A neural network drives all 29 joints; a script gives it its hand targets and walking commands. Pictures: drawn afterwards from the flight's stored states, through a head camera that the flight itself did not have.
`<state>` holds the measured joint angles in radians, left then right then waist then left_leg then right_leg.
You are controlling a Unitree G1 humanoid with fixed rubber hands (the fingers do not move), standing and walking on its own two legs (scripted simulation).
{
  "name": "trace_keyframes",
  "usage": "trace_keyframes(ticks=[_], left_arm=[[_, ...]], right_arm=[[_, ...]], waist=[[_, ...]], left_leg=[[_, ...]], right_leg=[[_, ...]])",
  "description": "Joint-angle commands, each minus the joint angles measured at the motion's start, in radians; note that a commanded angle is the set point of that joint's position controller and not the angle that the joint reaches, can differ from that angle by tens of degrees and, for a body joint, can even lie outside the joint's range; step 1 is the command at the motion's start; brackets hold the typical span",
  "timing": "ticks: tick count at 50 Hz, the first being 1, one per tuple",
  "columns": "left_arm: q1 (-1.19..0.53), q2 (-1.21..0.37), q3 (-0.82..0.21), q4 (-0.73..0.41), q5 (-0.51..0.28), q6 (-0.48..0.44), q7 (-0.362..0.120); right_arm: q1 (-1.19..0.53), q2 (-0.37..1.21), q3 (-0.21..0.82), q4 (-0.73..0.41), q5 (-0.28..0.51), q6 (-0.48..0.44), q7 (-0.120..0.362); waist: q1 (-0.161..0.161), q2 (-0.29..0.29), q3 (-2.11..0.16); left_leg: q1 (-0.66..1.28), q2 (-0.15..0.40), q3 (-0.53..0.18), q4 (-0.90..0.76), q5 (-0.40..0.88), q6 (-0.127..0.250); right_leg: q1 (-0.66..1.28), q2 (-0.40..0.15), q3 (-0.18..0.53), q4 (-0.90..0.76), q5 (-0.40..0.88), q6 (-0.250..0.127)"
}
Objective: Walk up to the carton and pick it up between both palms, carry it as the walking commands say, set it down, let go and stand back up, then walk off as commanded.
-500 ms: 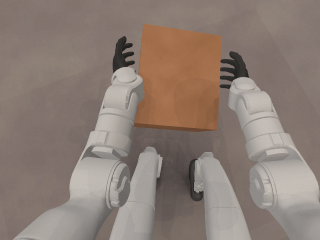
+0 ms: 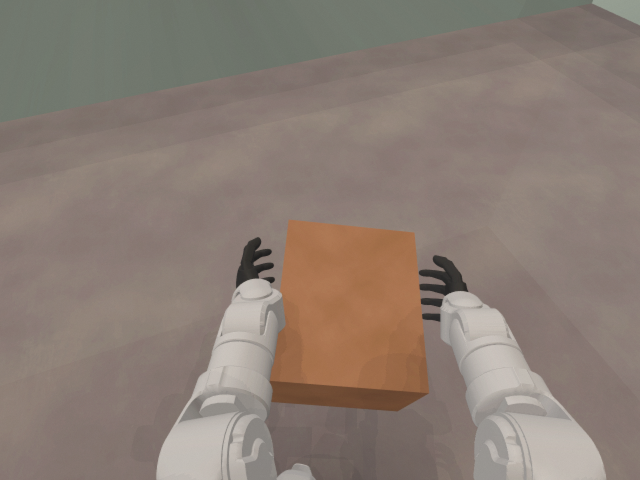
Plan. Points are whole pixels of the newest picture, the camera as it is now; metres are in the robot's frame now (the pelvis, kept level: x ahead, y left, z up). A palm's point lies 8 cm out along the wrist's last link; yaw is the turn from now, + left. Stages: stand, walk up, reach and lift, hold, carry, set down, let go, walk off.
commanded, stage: reach and lift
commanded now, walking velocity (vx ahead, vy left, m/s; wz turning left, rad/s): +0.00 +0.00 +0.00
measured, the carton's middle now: (343, 316) +0.38 +0.02 -0.09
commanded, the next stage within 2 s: hold in 1.76 s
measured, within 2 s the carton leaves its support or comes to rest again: neither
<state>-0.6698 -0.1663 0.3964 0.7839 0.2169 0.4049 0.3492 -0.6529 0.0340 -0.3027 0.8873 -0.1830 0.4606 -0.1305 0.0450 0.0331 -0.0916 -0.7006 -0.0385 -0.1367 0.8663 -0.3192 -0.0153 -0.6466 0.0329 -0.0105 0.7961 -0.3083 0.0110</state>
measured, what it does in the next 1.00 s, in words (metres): stands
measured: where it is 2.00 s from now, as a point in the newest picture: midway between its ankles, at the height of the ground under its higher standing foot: outside the picture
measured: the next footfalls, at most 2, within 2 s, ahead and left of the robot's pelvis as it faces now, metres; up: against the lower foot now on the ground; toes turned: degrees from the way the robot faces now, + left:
none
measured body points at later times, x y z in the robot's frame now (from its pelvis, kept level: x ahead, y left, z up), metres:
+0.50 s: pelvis +0.02 +0.00 +0.03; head -0.03 +0.00 +0.48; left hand +0.34 +0.15 +0.08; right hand +0.35 -0.14 +0.05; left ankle +0.07 +0.12 -0.70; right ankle +0.05 -0.13 -0.70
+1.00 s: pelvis +0.04 +0.00 +0.04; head -0.02 +0.00 +0.48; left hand +0.35 +0.16 +0.08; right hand +0.35 -0.13 +0.05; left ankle +0.07 +0.12 -0.70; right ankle +0.05 -0.13 -0.70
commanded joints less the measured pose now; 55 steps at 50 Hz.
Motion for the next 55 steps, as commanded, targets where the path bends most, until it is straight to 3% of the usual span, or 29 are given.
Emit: trace_keyframes(ticks=[1, 6, 9, 11, 16, 24, 26, 33, 35, 38, 41, 45, 50, 53, 55], left_arm=[[-0.487, -1.163, -0.526, -0.028, -0.179, 0.026, -0.595], [-0.394, -1.199, -0.664, -0.207, -0.252, 0.044, -0.572], [-0.366, -1.213, -0.704, -0.262, -0.28, 0.075, -0.562], [-0.349, -1.218, -0.704, -0.258, -0.276, 0.1, -0.563], [-0.34, -1.224, -0.678, -0.245, -0.267, 0.154, -0.569], [-0.483, -1.177, -0.552, -0.16, -0.235, 0.214, -0.612], [-0.505, -1.143, -0.48, -0.085, -0.202, 0.232, -0.624], [-0.483, -1.073, -0.364, 0.014, -0.146, 0.277, -0.659], [-0.46, -1.054, -0.344, 0.029, -0.132, 0.286, -0.664], [-0.418, -1.075, -0.383, -0.005, -0.143, 0.29, -0.665], [-0.426, -1.098, -0.472, -0.114, -0.19, 0.279, -0.66], [-0.404, -1.127, -0.591, -0.272, -0.255, 0.272, -0.642], [-0.383, -1.156, -0.655, -0.356, -0.288, 0.278, -0.621], [-0.367, -1.173, -0.647, -0.334, -0.281, 0.287, -0.62], [-0.334, -1.175, -0.622, -0.289, -0.267, 0.296, -0.619]], right_arm=[[-0.738, 1.124, 0.403, -0.352, 0.137, -0.09, 0.393], [-0.659, 1.143, 0.554, -0.524, 0.215, -0.063, 0.389], [-0.601, 1.143, 0.576, -0.549, 0.241, -0.031, 0.391], [-0.569, 1.141, 0.562, -0.541, 0.233, -0.005, 0.392], [-0.599, 1.154, 0.572, -0.571, 0.245, 0.043, 0.395], [-0.763, 1.196, 0.503, -0.512, 0.227, 0.102, 0.4], [-0.778, 1.181, 0.433, -0.444, 0.193, 0.122, 0.402], [-0.751, 1.176, 0.356, -0.361, 0.137, 0.165, 0.39], [-0.731, 1.157, 0.337, -0.347, 0.121, 0.171, 0.386], [-0.674, 1.15, 0.35, -0.389, 0.119, 0.175, 0.382], [-0.627, 1.159, 0.395, -0.453, 0.14, 0.172, 0.375], [-0.609, 1.175, 0.502, -0.612, 0.205, 0.17, 0.364], [-0.597, 1.167, 0.562, -0.699, 0.245, 0.18, 0.357], [-0.61, 1.157, 0.564, -0.712, 0.248, 0.184, 0.359], [-0.588, 1.155, 0.55, -0.685, 0.234, 0.193, 0.359]], waist=[[-0.084, -0.019, -0.713], [-0.094, -0.016, -0.745], [-0.104, 0.006, -0.678], [-0.113, 0.008, -0.62], [-0.093, -0.001, -0.585], [-0.077, -0.052, -0.42], [-0.079, -0.057, -0.342], [-0.036, -0.097, -0.251], [-0.035, -0.08, -0.229], [-0.051, -0.057, -0.258], [-0.076, -0.044, -0.346], [-0.083, -0.038, -0.486], [-0.096, -0.017, -0.482], [-0.093, -0.002, -0.445], [-0.092, -0.028, -0.422]], left_leg=[[0.466, -0.053, 0.084, -0.232, 0.345, -0.007], [0.582, -0.044, 0.046, -0.268, 0.582, -0.023], [0.611, -0.035, 0.034, -0.299, 0.606, -0.032], [0.602, -0.035, 0.036, -0.32, 0.557, -0.031], [0.608, -0.037, 0.042, -0.352, 0.459, -0.02], [0.584, -0.036, 0.07, -0.402, 0.132, 0.009], [0.558, -0.033, 0.081, -0.416, 0.042, 0.015], [0.578, -0.053, 0.12, -0.435, 0.041, 0.015], [0.578, -0.059, 0.125, -0.447, 0.047, 0.011], [0.6, -0.054, 0.122, -0.46, 0.125, 0.003], [0.639, -0.053, 0.108, -0.449, 0.252, -0.006], [0.687, -0.054, 0.089, -0.422, 0.429, -0.014], [0.684, -0.045, 0.065, -0.409, 0.442, -0.019], [0.66, -0.045, 0.065, -0.415, 0.392, -0.02], [0.648, -0.043, 0.063, -0.422, 0.369, -0.016]], right_leg=[[0.439, 0.056, 0.079, -0.172, 0.339, -0.021], [0.522, 0.064, 0.094, -0.209, 0.519, -0.015], [0.521, 0.065, 0.096, -0.235, 0.512, -0.016], [0.522, 0.062, 0.093, -0.251, 0.482, -0.017], [0.565, 0.057, 0.093, -0.275, 0.41, -0.016], [0.528, 0.033, 0.096, -0.342, 0.1, -0.012], [0.497, 0.029, 0.089, -0.357, 0.004, -0.011], [0.486, 0.014, 0.095, -0.423, -0.052, -0.011], [0.492, 0.013, 0.091, -0.436, -0.044, -0.012], [0.537, 0.025, 0.079, -0.433, 0.073, -0.008], [0.586, 0.04, 0.077, -0.413, 0.215, -0.006], [0.652, 0.056, 0.085, -0.38, 0.401, -0.004], [0.625, 0.057, 0.09, -0.366, 0.397, -0.007], [0.599, 0.054, 0.087, -0.368, 0.344, -0.009], [0.588, 0.053, 0.084, -0.375, 0.32, -0.008]])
